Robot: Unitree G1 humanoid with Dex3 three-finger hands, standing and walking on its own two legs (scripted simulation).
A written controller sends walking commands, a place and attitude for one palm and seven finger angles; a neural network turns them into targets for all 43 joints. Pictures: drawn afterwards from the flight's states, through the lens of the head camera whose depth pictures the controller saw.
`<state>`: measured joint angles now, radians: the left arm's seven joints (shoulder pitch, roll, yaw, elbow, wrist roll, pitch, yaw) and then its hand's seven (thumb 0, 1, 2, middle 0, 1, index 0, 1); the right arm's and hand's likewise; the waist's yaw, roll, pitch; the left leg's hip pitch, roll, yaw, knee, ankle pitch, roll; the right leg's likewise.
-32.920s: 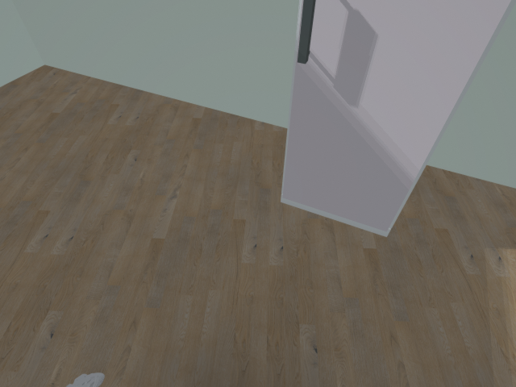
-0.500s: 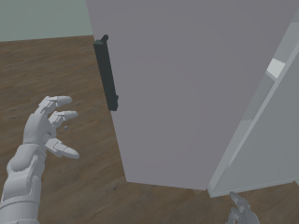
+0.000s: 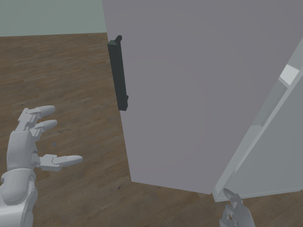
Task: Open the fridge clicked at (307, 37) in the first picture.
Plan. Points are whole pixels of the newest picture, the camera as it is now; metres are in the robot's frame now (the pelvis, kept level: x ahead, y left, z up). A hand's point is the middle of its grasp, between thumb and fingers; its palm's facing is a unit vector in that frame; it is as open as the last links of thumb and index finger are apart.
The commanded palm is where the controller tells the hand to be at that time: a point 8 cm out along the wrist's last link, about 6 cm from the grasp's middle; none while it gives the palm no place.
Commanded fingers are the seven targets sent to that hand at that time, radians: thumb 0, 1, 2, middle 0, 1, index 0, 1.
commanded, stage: draw the hand back to the body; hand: left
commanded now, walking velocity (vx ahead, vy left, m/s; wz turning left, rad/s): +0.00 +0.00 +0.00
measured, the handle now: (121, 75) +0.50 +0.17 +0.15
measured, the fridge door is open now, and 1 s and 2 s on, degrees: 74 74 74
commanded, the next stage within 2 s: step back with the hand held close in 0.84 s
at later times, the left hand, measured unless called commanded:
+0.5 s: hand (40, 151) +0.21 +0.26 +0.16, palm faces +0.46 -0.81 -0.37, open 8.4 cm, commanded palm +0.16 +0.30 +0.17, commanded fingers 0.00 0.90 0.90 -0.20 -0.30 -0.20 -0.30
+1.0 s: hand (39, 146) +0.22 +0.27 +0.16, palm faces +0.47 -0.80 -0.37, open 7.4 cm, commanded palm +0.17 +0.30 +0.18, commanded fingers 0.00 0.90 0.90 -0.20 -0.30 -0.20 -0.30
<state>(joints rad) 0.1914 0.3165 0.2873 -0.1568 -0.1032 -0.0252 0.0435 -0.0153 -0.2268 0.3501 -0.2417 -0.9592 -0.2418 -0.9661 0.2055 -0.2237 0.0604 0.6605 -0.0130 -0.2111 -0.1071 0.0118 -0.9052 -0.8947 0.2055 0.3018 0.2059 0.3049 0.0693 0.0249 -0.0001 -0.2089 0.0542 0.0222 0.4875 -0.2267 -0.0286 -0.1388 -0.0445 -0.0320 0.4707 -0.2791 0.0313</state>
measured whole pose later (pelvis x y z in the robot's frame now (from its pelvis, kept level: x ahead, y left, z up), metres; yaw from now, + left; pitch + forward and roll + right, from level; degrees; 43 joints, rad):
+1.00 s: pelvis +0.03 +0.00 +0.00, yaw -1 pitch -4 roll +0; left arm 0.42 0.34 0.35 -0.35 -0.07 -0.07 0.09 0.01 0.89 0.89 -0.21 -0.30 -0.21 -0.31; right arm 0.20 -0.21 0.03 0.66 -0.02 -0.13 -0.10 0.01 -0.91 -0.89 0.20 0.30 0.21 0.30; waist 0.08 0.04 0.01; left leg -0.11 0.05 0.04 0.42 -0.24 -0.03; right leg -0.03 -0.05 -0.02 0.39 -0.28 0.04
